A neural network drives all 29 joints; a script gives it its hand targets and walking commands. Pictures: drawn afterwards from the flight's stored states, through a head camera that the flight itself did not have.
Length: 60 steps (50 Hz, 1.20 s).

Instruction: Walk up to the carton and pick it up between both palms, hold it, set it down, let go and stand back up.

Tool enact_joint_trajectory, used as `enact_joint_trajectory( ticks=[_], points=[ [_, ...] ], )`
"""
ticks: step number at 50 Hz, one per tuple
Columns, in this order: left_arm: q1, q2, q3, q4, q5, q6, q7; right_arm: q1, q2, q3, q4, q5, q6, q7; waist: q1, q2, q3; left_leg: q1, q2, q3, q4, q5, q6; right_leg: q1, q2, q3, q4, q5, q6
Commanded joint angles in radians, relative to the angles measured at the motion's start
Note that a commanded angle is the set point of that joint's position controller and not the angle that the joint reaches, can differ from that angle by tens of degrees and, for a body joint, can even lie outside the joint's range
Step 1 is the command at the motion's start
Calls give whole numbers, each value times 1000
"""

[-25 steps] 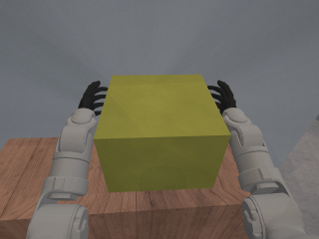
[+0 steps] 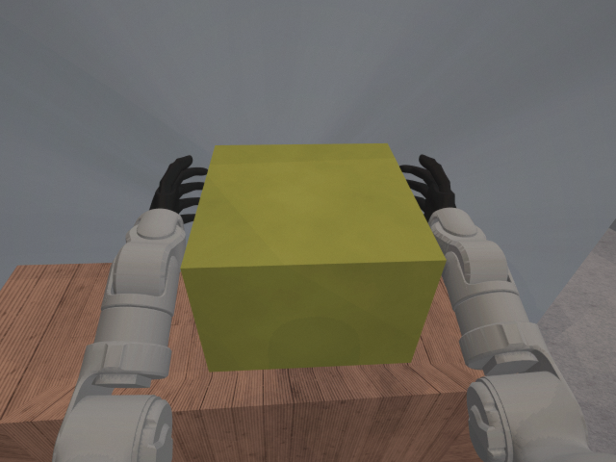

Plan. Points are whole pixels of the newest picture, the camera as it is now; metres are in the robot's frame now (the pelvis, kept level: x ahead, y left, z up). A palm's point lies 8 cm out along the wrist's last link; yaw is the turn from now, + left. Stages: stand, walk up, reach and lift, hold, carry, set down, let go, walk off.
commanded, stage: hold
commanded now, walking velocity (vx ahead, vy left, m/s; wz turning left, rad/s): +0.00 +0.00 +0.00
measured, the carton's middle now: (306, 246) +0.37 +0.00 +0.13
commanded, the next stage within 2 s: none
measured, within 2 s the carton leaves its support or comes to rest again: neither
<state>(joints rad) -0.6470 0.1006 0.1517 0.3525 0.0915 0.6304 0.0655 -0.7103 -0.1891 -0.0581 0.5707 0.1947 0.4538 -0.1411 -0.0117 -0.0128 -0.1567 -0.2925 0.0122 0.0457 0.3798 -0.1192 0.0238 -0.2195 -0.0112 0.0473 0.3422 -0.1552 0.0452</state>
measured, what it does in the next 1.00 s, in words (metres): stands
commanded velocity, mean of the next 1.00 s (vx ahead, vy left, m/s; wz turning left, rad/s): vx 0.00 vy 0.00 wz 0.00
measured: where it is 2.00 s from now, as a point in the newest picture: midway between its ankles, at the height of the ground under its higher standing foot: outside the picture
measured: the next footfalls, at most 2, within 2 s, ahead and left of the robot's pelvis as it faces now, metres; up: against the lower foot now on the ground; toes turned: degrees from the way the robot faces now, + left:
none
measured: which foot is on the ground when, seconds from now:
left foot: down 0.00-1.00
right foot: down 0.00-1.00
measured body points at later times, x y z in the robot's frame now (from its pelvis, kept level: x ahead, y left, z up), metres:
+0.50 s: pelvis +0.00 +0.00 +0.00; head -0.05 +0.01 +0.45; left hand +0.39 +0.17 +0.19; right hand +0.40 -0.17 +0.19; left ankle +0.05 +0.10 -0.74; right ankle +0.01 -0.15 -0.74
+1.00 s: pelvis +0.00 +0.00 +0.00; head -0.05 +0.01 +0.45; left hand +0.39 +0.17 +0.19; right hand +0.40 -0.17 +0.19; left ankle +0.05 +0.10 -0.74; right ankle +0.01 -0.15 -0.74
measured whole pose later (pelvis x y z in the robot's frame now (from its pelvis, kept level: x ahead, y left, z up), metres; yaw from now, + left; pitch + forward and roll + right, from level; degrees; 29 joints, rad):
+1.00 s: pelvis +0.00 +0.00 +0.00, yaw +0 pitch +2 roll -1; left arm -0.65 0.10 0.15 0.35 0.09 0.63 0.06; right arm -0.70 -0.19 -0.06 0.55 0.19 0.46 -0.15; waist -0.01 -0.01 -0.16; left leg -0.29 0.01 0.05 0.38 -0.12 0.02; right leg -0.22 -0.01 0.05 0.34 -0.15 0.05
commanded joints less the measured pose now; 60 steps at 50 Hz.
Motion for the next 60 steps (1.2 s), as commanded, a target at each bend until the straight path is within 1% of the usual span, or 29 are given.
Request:
enact_joint_trajectory(
  ticks=[1,2,4,5,9,11,15,23,24,25,27,28,31,33,36,38,39,40,41,46,48,49,53,54,55,56,58,59,60],
  points=[
    [-731,-716,-372,-294,-159,-90,-164,-788,705,390,-390,177,-81,121,-28,-25,-443,381,-39,-73,-67,166,-40,136,82,-48,-100,154,-28],
    [-747,-730,-392,-353,-175,-92,-163,-769,730,406,-415,187,-83,115,-52,-9,-471,401,-43,-79,-52,205,-41,154,83,-44,-94,209,-27],
    [-704,-714,-356,-314,-156,-82,-162,-757,708,429,-422,202,-66,108,-16,-29,-428,386,-44,-72,-49,202,-41,145,86,-45,-92,189,-28],
    [-723,-724,-377,-345,-167,-85,-167,-769,714,419,-451,201,-73,106,-33,-38,-473,384,-47,-71,-51,209,-35,178,82,-38,-94,215,-22],
    [-726,-704,-339,-291,-144,-82,-167,-806,725,411,-419,174,-70,115,-6,-50,-409,376,-37,-73,-78,136,-27,108,85,-50,-100,114,-28],
    [-759,-710,-365,-345,-148,-80,-158,-770,709,399,-374,178,-63,118,-30,4,-408,396,-33,-78,-60,172,-44,109,85,-49,-93,141,-35],
    [-722,-724,-361,-289,-148,-73,-166,-805,708,403,-409,177,-73,117,-11,-38,-384,373,-32,-83,-73,128,-34,108,86,-49,-101,100,-37],
    [-764,-715,-345,-280,-128,-72,-168,-817,704,361,-344,153,-71,129,-22,-26,-383,361,-24,-75,-94,71,-36,103,84,-47,-108,49,-36],
    [-733,-708,-325,-205,-130,-68,-177,-820,689,344,-324,138,-69,129,-24,-52,-323,333,-27,-77,-105,46,-28,83,83,-55,-118,14,-36],
    [-759,-734,-360,-277,-149,-79,-172,-863,714,367,-406,162,-87,132,-25,-39,-438,358,-32,-72,-90,81,-27,119,85,-53,-99,68,-35],
    [-796,-743,-377,-333,-160,-87,-161,-832,725,374,-397,166,-89,138,-16,9,-439,380,-25,-70,-82,118,-44,116,86,-49,-93,91,-40],
    [-746,-697,-329,-236,-130,-73,-163,-794,687,354,-312,157,-67,141,-4,-8,-332,347,-26,-78,-97,54,-44,76,82,-49,-112,22,-40],
    [-743,-735,-350,-230,-134,-78,-174,-822,685,337,-341,146,-79,137,-23,-28,-367,348,-21,-83,-102,35,-37,87,91,-51,-116,21,-43],
    [-753,-731,-373,-311,-151,-85,-162,-815,718,393,-395,164,-90,134,-30,-36,-452,388,-25,-80,-71,153,-34,126,92,-53,-97,133,-39],
    [-754,-713,-351,-289,-128,-80,-162,-799,698,368,-338,159,-75,135,-16,-10,-376,367,-21,-78,-83,104,-50,88,93,-53,-103,65,-41],
    [-756,-739,-397,-349,-168,-86,-158,-803,718,401,-414,184,-89,134,-23,1,-465,404,-30,-81,-57,201,-53,123,89,-53,-93,161,-39],
    [-726,-722,-371,-248,-148,-75,-162,-824,677,379,-396,175,-81,132,-22,-18,-388,385,-27,-93,-73,128,-46,72,84,-54,-114,74,-39],
    [-761,-739,-396,-375,-171,-89,-157,-786,716,395,-410,180,-82,132,-39,-12,-473,413,-26,-84,-63,178,-45,120,94,-58,-90,147,-42],
    [-740,-719,-364,-291,-145,-82,-154,-827,706,401,-399,178,-81,132,-1,-18,-413,384,-26,-79,-75,146,-47,91,86,-55,-106,100,-34],
    [-784,-713,-352,-309,-142,-81,-166,-774,701,358,-332,159,-68,124,-32,-4,-366,355,-34,-69,-82,99,-42,98,85,-51,-109,77,-33],
    [-754,-734,-411,-366,-186,-90,-160,-796,726,411,-457,180,-84,119,-34,-35,-503,399,-32,-79,-47,212,-42,131,89,-51,-85,198,-30],
    [-731,-717,-365,-291,-151,-83,-161,-788,702,393,-402,171,-64,118,-20,-33,-411,373,-33,-83,-73,137,-41,106,87,-49,-102,109,-33],
    [-728,-719,-361,-305,-148,-74,-166,-786,703,384,-387,181,-73,121,-24,-13,-423,377,-34,-71,-70,145,-43,124,89,-52,-101,132,-32],
    [-739,-698,-331,-286,-129,-75,-166,-791,714,394,-372,172,-67,122,-9,-52,-366,349,-33,-69,-82,107,-31,117,85,-45,-107,88,-31],
    [-738,-693,-347,-331,-138,-75,-167,-780,727,413,-391,194,-73,124,-11,-26,-412,366,-37,-64,-68,176,-34,150,82,-41,-98,174,-26],
    [-718,-684,-310,-272,-116,-68,-172,-788,709,395,-376,176,-65,123,4,-27,-367,355,-36,-68,-83,125,-36,118,87,-44,-113,91,-32],
    [-741,-722,-348,-276,-129,-70,-179,-790,699,354,-343,163,-71,126,-27,0,-387,368,-29,-73,-85,116,-41,99,92,-53,-104,81,-42],
    [-750,-709,-338,-266,-132,-73,-174,-842,713,376,-401,177,-82,126,1,-34,-406,366,-33,-66,-84,105,-33,124,82,-45,-108,73,-35],
    [-718,-701,-319,-254,-114,-69,-174,-792,707,382,-339,168,-66,128,-3,-34,-340,349,-30,-66,-87,104,-30,94,90,-51,-108,69,-32]
  ],
)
